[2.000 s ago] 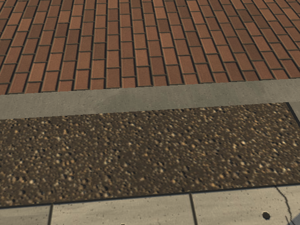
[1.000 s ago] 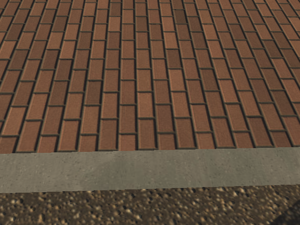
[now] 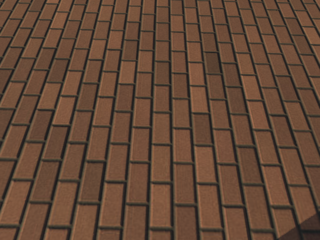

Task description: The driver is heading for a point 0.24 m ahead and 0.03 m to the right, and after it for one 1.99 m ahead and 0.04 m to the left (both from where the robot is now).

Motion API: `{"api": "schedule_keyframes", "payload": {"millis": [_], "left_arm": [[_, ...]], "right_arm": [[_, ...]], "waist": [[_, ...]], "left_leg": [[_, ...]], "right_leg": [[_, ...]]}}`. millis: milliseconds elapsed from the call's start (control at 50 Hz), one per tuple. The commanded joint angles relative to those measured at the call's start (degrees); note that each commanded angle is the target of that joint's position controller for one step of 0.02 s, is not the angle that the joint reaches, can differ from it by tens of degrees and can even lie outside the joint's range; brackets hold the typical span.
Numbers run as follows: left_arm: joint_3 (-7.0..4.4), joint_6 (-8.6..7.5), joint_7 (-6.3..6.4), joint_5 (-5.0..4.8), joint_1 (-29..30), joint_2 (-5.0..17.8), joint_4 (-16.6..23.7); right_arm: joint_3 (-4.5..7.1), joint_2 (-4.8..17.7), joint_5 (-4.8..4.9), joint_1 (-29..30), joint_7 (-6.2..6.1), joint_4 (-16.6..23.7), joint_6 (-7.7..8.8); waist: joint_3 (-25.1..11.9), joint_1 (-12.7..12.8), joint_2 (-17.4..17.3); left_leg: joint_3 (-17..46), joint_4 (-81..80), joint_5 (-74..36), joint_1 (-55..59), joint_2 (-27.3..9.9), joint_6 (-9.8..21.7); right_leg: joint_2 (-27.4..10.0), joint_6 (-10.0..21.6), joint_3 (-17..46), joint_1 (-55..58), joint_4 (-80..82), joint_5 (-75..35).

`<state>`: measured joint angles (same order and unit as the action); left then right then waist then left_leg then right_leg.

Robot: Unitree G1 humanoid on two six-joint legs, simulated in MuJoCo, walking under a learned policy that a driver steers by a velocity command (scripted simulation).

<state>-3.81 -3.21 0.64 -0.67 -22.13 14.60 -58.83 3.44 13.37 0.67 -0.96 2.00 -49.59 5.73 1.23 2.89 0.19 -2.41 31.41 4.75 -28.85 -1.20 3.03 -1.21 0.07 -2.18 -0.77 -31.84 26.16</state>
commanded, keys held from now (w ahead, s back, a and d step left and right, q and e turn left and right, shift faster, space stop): w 1.00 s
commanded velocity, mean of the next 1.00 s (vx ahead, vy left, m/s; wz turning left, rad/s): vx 0.50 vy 0.00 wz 0.00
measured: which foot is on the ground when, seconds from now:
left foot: down 0.00-0.56, up 0.58-1.00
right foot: up 0.00-0.52, down 0.54-1.00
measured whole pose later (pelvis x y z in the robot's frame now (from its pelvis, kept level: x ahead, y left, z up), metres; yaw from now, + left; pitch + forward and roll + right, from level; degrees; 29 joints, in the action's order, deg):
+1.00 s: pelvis +0.55 -0.03 +0.02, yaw +0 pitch +2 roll -2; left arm -3.4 -4.6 0.3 -0.7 -21.3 13.4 -58.3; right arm 3.4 13.6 1.0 -1.3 1.2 -51.0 4.2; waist 0.2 4.2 -2.1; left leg 0.3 32.4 -3.3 -36.0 -5.3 1.4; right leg 2.8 1.8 -3.4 2.8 -11.5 16.2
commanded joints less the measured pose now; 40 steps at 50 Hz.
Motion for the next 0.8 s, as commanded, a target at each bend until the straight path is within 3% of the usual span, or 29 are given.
{"api": "schedule_keyframes", "payload": {"millis": [20, 40, 60, 80, 120, 160, 200, 240, 320, 400, 440, 480, 500, 520, 540, 560, 580, 600, 620, 640, 660, 700, 760, 800], "left_arm": [[0.63, -3.00, -0.68, -0.17, -3.1, 2.6, 3.7], [-0.49, -3.85, -0.91, -1.74, 2.3, 6.7, 5.4], [-0.54, -4.06, -0.59, -1.88, 5.8, 7.0, 6.3], [-0.92, -3.79, -0.15, -1.06, 7.6, 6.7, 6.5], [-1.15, -2.19, 0.14, -0.60, 5.3, 4.5, 5.9], [-1.12, -1.20, 0.29, -0.41, 5.3, 3.2, 5.9], [-1.35, -0.91, 0.44, 0.07, 9.4, 3.6, 7.4], [-1.37, -1.02, 0.26, 0.37, 13.1, 3.4, 8.6], [-0.72, -1.45, -0.62, 0.03, 20.5, 2.1, 10.5], [-0.07, -1.85, -1.82, -0.46, 26.8, 2.0, 12.6], [0.03, -2.23, -2.55, -0.60, 28.2, 2.5, 13.7], [-0.41, -2.57, -2.97, -0.68, 25.9, 4.0, 13.6], [-1.08, -2.70, -2.94, -0.56, 22.1, 5.4, 12.7], [-2.32, -2.71, -2.72, -0.32, 14.0, 7.5, 10.1], [-3.66, -2.67, -2.25, 0.21, 3.0, 11.0, 7.2], [-5.04, -2.34, -1.99, 0.79, -4.1, 16.9, 5.6], [-3.51, -2.22, -2.12, 0.31, -4.2, 12.6, 5.5], [-2.46, -2.38, -2.03, -0.05, 1.0, 9.5, 6.3], [-1.77, -2.42, -1.94, 0.13, 6.1, 7.4, 7.7], [-1.16, -2.52, -2.14, 0.65, 9.8, 5.6, 8.2], [-0.64, -2.79, -2.31, 1.21, 11.6, 4.1, 8.2], [-0.56, -3.04, -2.42, 1.20, 11.2, 4.1, 7.4], [-1.12, -3.24, -1.40, 1.10, 8.1, 6.8, 6.1], [-1.09, -2.96, -0.76, 0.91, 6.3, 7.0, 5.4]], "right_arm": [[3.59, 13.2, -0.19, -25.3, -0.42, -3.9, -0.09], [2.70, 10.5, 0.05, -20.2, -0.51, -3.2, 0.15], [2.06, 8.8, -0.14, -15.0, -0.54, -1.8, 0.20], [1.53, 7.0, -0.71, -11.4, -0.34, -1.3, 0.27], [0.87, 4.9, -1.35, -9.9, -0.09, -1.7, 0.56], [1.16, 6.3, -1.05, -11.7, -0.50, -2.7, 0.80], [1.49, 8.0, -1.00, -13.7, -1.29, -3.6, 0.81], [1.42, 8.2, -0.85, -15.6, -1.93, -4.2, 0.48], [1.27, 8.4, -0.32, -18.8, -2.45, -5.4, 0.10], [1.51, 8.9, 0.05, -22.8, -2.60, -7.4, -0.74], [1.86, 9.4, 0.24, -23.4, -2.80, -8.1, -1.33], [2.26, 10.2, 0.38, -22.3, -2.99, -8.2, -1.82], [2.43, 10.7, 0.44, -20.9, -3.02, -7.8, -2.05], [2.17, 10.1, 0.49, -19.6, -3.00, -7.5, -2.33], [1.35, 8.3, -0.08, -19.5, -2.97, -6.5, -2.40], [-0.68, 1.6, -0.67, -26.1, -2.33, -5.7, -1.30], [-0.52, 3.2, 0.08, -24.9, -1.90, -6.5, 0.28], [0.80, 8.0, 1.72, -19.4, -1.62, -4.9, 1.25], [0.87, 8.5, 2.06, -15.4, -1.82, -3.9, 1.57], [1.19, 8.0, 1.39, -13.5, -2.25, -3.7, 1.31], [1.58, 7.3, 0.84, -14.3, -2.59, -4.0, 0.50], [1.41, 4.7, 0.55, -16.3, -2.76, -4.5, -0.98], [1.68, 4.9, -0.07, -11.8, -3.00, -2.8, -1.66], [1.71, 4.7, -0.41, -7.9, -2.77, -1.5, -1.52]], "waist": [[-22.5, -9.8, -13.5], [-14.5, -8.9, -10.6], [-9.4, -7.2, -6.2], [-5.6, -5.6, -3.6], [-4.0, -2.5, -5.7], [-2.4, -1.9, -5.1], [-0.7, -2.5, -3.6], [0.1, -3.3, -3.2], [1.8, -5.5, -3.7], [4.0, -7.5, -3.5], [4.4, -7.2, -3.9], [2.9, -5.2, -4.9], [0.4, -2.8, -5.7], [-4.3, 1.3, -5.3], [-12.1, 5.2, -2.2], [-20.8, 3.3, 11.8], [-24.2, 3.8, 13.6], [-15.6, 3.3, 10.4], [-10.0, 1.8, 6.4], [-5.7, 0.1, 3.3], [-3.9, -2.1, 4.0], [-3.0, -3.8, 4.9], [-0.4, -3.5, 3.2], [0.3, -2.7, 2.9]], "left_leg": [[43.9, -13.8, 14.1, 51.7, -20.8, 15.4], [35.8, -14.3, 14.2, 45.1, -19.1, 12.4], [28.4, -15.5, 9.8, 36.3, -17.1, 10.8], [23.1, -17.5, 5.4, 28.2, -15.1, 10.0], [17.3, -20.9, 1.8, 20.3, -12.2, 9.2], [14.1, -23.2, -1.1, 18.1, -11.6, 10.0], [12.5, -24.5, -3.9, 19.0, -11.9, 10.5], [10.6, -24.9, -5.8, 20.8, -11.4, 9.8], [6.4, -25.5, -5.4, 22.1, -9.6, 8.1], [6.0, -23.5, -5.6, 28.6, -11.8, 8.1], [6.4, -21.2, -8.1, 32.2, -13.6, 7.7], [6.3, -17.7, -15.6, 34.1, -14.5, 6.6], [5.5, -13.5, -25.1, 34.0, -13.9, 5.9], [3.3, -4.3, -32.7, 32.0, -11.3, 4.5], [1.1, 10.5, -25.4, 22.3, -8.1, 2.6], [-0.7, 34.1, 1.8, -1.6, 1.9, -1.8], [7.8, 43.1, 27.7, -9.7, 4.0, -1.4], [8.8, 46.7, 25.3, -15.0, 0.2, -0.2], [7.0, 44.8, 19.8, -14.7, -3.1, 0.5], [6.0, 40.8, 15.6, -12.3, -5.2, 0.4], [6.5, 37.4, 12.8, -8.4, -7.0, 0.4], [6.0, 33.9, 10.8, -4.5, -7.7, 0.0], [5.6, 26.0, 4.0, -9.4, -8.2, -1.7], [5.4, 19.4, -2.4, -11.5, -7.9, -2.4]], "right_leg": [[3.4, 1.9, 8.6, -39.0, -42.7, 6.6], [0.0, 3.1, 8.6, -43.7, -45.3, 3.2], [-3.3, 3.6, 6.7, -42.7, -43.2, -2.4], [-5.3, 3.5, 6.0, -40.1, -39.5, -6.5], [-7.5, 3.4, 6.3, -33.7, -34.9, -10.4], [-7.9, 2.6, 5.6, -33.8, -31.4, -12.7], [-8.2, 1.3, 5.5, -38.0, -25.7, -17.7], [-7.9, 0.5, 5.3, -40.4, -19.5, -23.5], [-5.7, 0.4, 3.0, -38.3, -7.2, -32.3], [-4.3, 0.9, 2.2, -39.3, -0.8, -30.8], [-4.0, 2.1, 2.4, -39.4, 1.2, -27.4], [-2.6, 3.7, 1.5, -34.7, 2.7, -23.3], [-0.8, 4.7, -0.1, -28.3, 3.2, -21.9], [1.2, 6.1, -1.6, -17.2, 4.2, -22.7], [-4.0, 9.0, 4.2, 0.5, 1.9, -24.0], [-18.9, 18.4, 30.4, 23.3, 5.4, -16.0], [-21.7, 19.9, 44.5, 25.3, 14.1, -10.6], [-19.7, 16.5, 36.5, 18.4, 14.7, -8.6], [-17.5, 14.5, 28.5, 9.5, 15.8, -11.6], [-15.3, 13.5, 22.8, 0.8, 18.0, -15.7], [-13.2, 12.4, 18.6, -4.9, 19.9, -18.3], [-11.9, 12.7, 15.0, -9.8, 22.8, -20.6], [-11.9, 13.6, 11.8, -9.8, 25.2, -24.9], [-11.2, 12.9, 9.7, -8.2, 25.6, -26.8]]}}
